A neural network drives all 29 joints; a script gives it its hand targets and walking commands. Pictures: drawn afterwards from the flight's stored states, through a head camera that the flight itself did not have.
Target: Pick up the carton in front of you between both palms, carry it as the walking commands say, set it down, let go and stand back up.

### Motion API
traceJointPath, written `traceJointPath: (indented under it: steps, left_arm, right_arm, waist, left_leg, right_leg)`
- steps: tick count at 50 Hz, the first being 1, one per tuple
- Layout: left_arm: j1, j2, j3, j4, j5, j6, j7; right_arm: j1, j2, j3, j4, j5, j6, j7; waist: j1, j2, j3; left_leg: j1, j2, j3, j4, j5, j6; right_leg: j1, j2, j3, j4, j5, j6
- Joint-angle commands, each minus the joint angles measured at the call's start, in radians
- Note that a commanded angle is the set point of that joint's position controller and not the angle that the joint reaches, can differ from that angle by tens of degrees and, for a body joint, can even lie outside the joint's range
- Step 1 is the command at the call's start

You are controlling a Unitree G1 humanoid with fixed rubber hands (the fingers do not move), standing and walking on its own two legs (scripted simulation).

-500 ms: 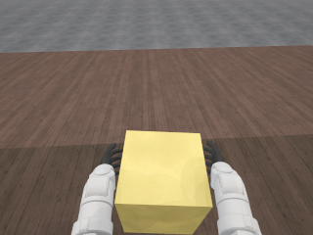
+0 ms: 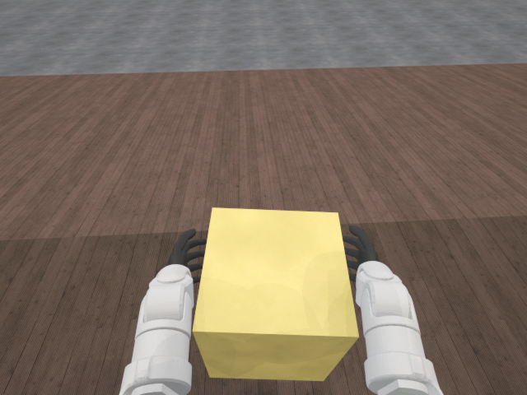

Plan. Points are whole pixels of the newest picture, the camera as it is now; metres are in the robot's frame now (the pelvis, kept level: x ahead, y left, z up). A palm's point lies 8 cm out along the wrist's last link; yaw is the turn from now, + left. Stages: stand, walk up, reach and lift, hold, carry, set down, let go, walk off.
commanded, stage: reach and lift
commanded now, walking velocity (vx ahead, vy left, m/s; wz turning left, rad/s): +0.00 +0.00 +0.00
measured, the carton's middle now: (270, 299) +0.29 +0.00 -0.05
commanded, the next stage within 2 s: hold in 0.42 s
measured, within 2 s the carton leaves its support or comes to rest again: neither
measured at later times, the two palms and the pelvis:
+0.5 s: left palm (177, 269) +0.29 +0.15 +0.04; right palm (369, 265) +0.30 -0.15 +0.05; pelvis +0.01 +0.00 +0.00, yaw +0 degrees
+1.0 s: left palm (175, 269) +0.29 +0.15 +0.05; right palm (371, 264) +0.29 -0.15 +0.06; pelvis +0.00 +0.00 +0.00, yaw +0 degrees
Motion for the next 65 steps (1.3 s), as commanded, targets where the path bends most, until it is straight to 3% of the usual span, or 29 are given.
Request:
traceJointPath:
  steps: [1,11,20,26,32,44,65]
  left_arm:
    - [-0.513,-0.951,-0.555,-0.027,-0.254,-0.021,-0.25]
    - [-0.448,-0.943,-0.58,-0.09,-0.273,0.005,-0.243]
    - [-0.452,-0.936,-0.584,-0.118,-0.282,0.025,-0.243]
    - [-0.456,-0.926,-0.648,-0.213,-0.323,0.063,-0.238]
    - [-0.466,-0.888,-0.575,-0.147,-0.278,0.097,-0.243]
    - [-0.569,-0.917,-0.575,-0.12,-0.282,0.084,-0.254]
    - [-0.498,-0.907,-0.585,-0.162,-0.289,0.091,-0.245]
  right_arm:
    - [-0.454,0.955,0.558,0.014,0.244,-0.01,0.254]
    - [-0.391,0.94,0.585,-0.052,0.263,0.014,0.252]
    - [-0.388,0.935,0.587,-0.075,0.267,0.035,0.252]
    - [-0.388,0.945,0.656,-0.165,0.31,0.076,0.244]
    - [-0.395,0.909,0.578,-0.097,0.267,0.11,0.246]
    - [-0.497,0.94,0.576,-0.068,0.27,0.097,0.257]
    - [-0.422,0.928,0.587,-0.109,0.279,0.104,0.251]
  waist:
    - [-0.001,0.001,-0.259]
    - [-0.001,0.004,-0.254]
    - [-0.001,0.002,-0.232]
    - [0.0,0.0,-0.271]
    - [0.001,0.0,-0.134]
    - [0.001,0.001,-0.184]
    - [0.0,0.002,-0.204]
  left_leg:
    - [0.06,-0.048,0.07,-0.075,0.176,-0.003]
    - [0.098,-0.05,0.061,-0.091,0.257,-0.007]
    - [0.101,-0.05,0.062,-0.1,0.234,-0.007]
    - [0.143,-0.05,0.061,-0.111,0.289,-0.011]
    - [0.086,-0.046,0.071,-0.14,0.108,-0.001]
    - [0.085,-0.042,0.077,-0.123,0.066,0.001]
    - [0.124,-0.046,0.07,-0.126,0.196,-0.004]
  right_leg:
    - [0.105,0.048,-0.07,-0.064,0.18,0.005]
    - [0.133,0.053,-0.066,-0.08,0.25,0.008]
    - [0.136,0.053,-0.065,-0.09,0.23,0.008]
    - [0.179,0.053,-0.062,-0.104,0.288,0.014]
    - [0.131,0.046,-0.069,-0.126,0.118,0.007]
    - [0.126,0.041,-0.076,-0.112,0.073,0.003]
    - [0.165,0.049,-0.07,-0.116,0.198,0.008]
